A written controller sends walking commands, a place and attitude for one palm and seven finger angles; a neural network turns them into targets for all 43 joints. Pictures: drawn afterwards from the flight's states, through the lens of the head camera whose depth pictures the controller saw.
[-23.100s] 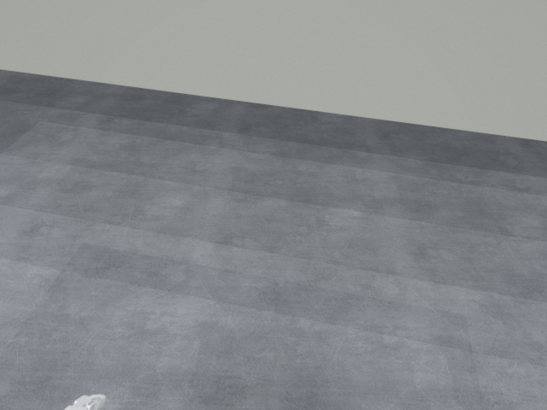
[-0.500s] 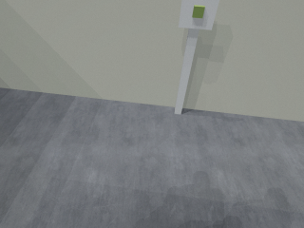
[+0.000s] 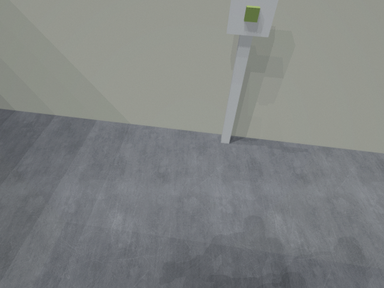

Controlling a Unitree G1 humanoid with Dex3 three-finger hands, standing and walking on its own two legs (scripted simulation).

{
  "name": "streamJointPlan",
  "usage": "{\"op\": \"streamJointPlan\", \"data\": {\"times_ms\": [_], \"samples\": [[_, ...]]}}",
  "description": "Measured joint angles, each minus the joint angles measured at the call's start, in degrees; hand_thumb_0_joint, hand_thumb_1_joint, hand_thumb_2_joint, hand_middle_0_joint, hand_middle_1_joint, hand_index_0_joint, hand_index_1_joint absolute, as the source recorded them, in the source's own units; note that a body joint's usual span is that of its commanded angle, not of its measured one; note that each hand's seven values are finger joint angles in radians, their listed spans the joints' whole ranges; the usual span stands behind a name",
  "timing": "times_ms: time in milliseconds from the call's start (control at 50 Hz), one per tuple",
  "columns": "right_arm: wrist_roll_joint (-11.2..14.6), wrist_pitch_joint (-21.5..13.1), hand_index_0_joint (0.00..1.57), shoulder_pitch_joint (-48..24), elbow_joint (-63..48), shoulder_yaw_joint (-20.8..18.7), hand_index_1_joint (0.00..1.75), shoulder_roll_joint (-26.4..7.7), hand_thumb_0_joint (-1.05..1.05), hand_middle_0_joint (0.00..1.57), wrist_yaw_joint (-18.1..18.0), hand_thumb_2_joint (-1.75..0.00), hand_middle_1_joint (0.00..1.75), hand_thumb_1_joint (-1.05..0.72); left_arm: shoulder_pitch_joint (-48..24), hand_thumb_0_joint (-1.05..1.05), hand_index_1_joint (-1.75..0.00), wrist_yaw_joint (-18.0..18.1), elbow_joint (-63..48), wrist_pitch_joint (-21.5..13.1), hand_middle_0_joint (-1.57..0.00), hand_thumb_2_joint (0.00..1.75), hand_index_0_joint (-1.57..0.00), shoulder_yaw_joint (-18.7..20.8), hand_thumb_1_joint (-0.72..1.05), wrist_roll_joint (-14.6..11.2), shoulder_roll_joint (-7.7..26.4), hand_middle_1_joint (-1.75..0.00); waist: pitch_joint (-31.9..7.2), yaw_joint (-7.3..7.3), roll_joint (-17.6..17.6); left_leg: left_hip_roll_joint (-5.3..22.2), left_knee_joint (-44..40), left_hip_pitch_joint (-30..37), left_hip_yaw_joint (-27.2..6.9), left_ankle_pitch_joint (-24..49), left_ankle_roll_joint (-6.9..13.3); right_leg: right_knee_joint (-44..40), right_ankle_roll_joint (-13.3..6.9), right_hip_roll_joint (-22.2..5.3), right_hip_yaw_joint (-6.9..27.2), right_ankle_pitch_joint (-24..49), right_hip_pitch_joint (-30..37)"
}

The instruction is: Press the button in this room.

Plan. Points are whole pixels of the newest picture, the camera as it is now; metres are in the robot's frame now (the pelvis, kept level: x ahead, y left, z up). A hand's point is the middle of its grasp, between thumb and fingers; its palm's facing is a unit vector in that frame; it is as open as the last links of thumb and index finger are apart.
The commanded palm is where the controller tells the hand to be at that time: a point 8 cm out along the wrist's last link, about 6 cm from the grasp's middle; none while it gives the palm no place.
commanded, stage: look at it before walking up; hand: left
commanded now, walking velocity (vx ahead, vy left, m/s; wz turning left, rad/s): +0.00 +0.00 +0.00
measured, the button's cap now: (251, 13) +1.14 -0.18 +0.10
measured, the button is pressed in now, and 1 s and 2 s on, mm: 0 0 0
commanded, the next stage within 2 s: walk to a spot facing it in 0.14 s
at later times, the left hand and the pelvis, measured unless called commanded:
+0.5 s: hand out of the picture +0.07 +0.22 -0.17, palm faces -0.08 -0.95 -0.29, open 7.4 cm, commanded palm none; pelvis +0.00 -0.01 -0.01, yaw -6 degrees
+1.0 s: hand out of the picture +0.09 +0.12 -0.16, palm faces -0.23 -0.94 -0.24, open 7.4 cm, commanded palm none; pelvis +0.03 -0.06 +0.00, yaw -19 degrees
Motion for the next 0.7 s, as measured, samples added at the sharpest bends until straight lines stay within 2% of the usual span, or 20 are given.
{"op": "streamJointPlan", "data": {"times_ms": [280, 400, 500, 580, 620, 640, 660, 700], "samples": [[-0.2, 0.0, 0.2, -3.5, -1.3, 0.7, 0.3, -3.5, 0.01, 0.2, 0.5, -0.9, 0.3, -0.9, -3.0, 0.0, -0.3, -0.6, -0.6, 0.2, -0.2, 0.9, -0.2, -0.3, 0.9, 0.0, 3.1, -0.3, -0.3, 0.16, 0.3, -0.2, -2.3, 1.1, -0.2, 0.9, -0.1, -1.9, 0.1, 0.1, -0.2, 0.7, 1.0], [-0.4, 0.8, 0.2, -4.6, -3.2, 0.4, 0.3, -2.5, 0.0, 0.2, -0.5, -0.9, 0.3, -0.9, -2.2, 0.0, -0.3, 0.1, -1.8, 1.8, -0.2, 0.9, -0.2, 0.2, 0.9, -0.1, 2.4, -0.3, 0.1, 0.9, 0.2, 0.4, 0.4, -0.1, 2.1, -0.7, -0.3, 1.8, 0.0, 0.5, 2.1, -0.6, -1.9], [-0.6, 1.9, 0.2, -4.0, -6.0, -0.1, 0.3, 0.6, 0.0, 0.2, -0.7, -0.9, 0.3, -0.9, -0.3, 0.0, -0.3, -0.6, -4.0, 4.0, -0.2, 0.9, -0.2, 0.7, 0.91, 0.4, 0.4, -0.3, 1.8, 0.99, -0.7, 0.9, 6.1, -2.3, 5.4, -4.1, -0.4, 12.2, 0.1, 0.6, 5.4, -4.6, -7.7], [-0.8, 2.2, 0.2, -2.2, -6.7, -0.8, 0.3, 2.6, 0.0, 0.2, -0.4, -0.9, 0.3, -0.9, 0.8, 0.0, -0.3, -1.3, -6.0, 5.4, -0.2, 0.9, -0.2, 1.6, 0.91, 0.6, -1.7, -0.3, 3.8, 0.83, -0.3, 2.3, 10.3, -3.0, 7.4, -6.7, -1.1, 25.9, 0.8, 1.1, 5.9, -14.4, -12.5], [-0.8, 2.6, 0.2, -1.2, -6.3, -1.3, 0.3, 2.9, 0.0, 0.2, -0.2, -0.9, 0.3, -0.9, 1.5, 0.0, -0.3, -1.6, -7.1, 5.1, -0.2, 0.9, -0.2, 1.8, 0.91, 0.6, -3.0, -0.3, 4.4, 0.91, 0.8, 3.7, 13.0, -3.6, 7.9, -8.3, -2.1, 24.0, 0.8, 1.1, 4.7, -13.6, -11.7], [-0.7, 2.8, 0.2, -0.6, -6.2, -1.5, 0.3, 2.9, 0.0, 0.2, -0.1, -0.9, 0.3, -0.9, 2.0, 0.0, -0.3, -1.9, -7.8, 4.6, -0.2, 0.9, -0.2, 1.8, 0.91, 0.6, -3.4, -0.3, 4.4, 1.01, 1.3, 4.6, 15.3, -4.4, 8.1, -9.6, -2.7, 20.3, 0.8, 1.2, 4.0, -9.7, -10.4], [-0.5, 3.1, 0.2, -0.5, -6.0, -1.8, 0.3, 2.7, 0.0, 0.2, 0.0, -0.9, 0.3, -0.9, 2.2, 0.0, -0.3, -1.8, -8.2, 3.8, -0.2, 0.9, -0.2, 1.9, 0.9, 0.7, -3.9, -0.3, 4.7, 1.02, 2.2, 6.1, 19.6, -6.4, 7.5, -10.7, -2.9, 19.7, -0.4, 2.0, 3.4, -8.4, -10.3], [0.0, 4.3, 0.2, -0.9, -6.0, -2.2, 0.3, 2.6, 0.01, 0.2, -0.1, -0.9, 0.3, -0.9, 2.3, 0.0, -0.3, -1.4, -8.6, 2.6, -0.2, 0.9, -0.2, 1.7, 0.9, 0.4, -4.7, -0.3, 5.7, 0.95, 2.7, 5.4, 31.5, -12.2, 2.2, -15.9, -2.9, 20.6, -3.5, 3.1, 3.1, -9.8, -10.8]]}}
